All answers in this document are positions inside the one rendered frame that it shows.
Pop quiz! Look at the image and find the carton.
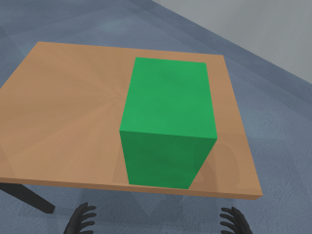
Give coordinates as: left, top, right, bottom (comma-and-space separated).
119, 57, 217, 189

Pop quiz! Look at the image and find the table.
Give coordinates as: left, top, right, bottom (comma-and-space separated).
0, 41, 263, 214

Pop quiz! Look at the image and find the robot left hand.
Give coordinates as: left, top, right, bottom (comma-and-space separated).
63, 202, 97, 234

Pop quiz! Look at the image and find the robot right hand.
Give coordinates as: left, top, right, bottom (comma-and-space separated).
219, 207, 253, 234

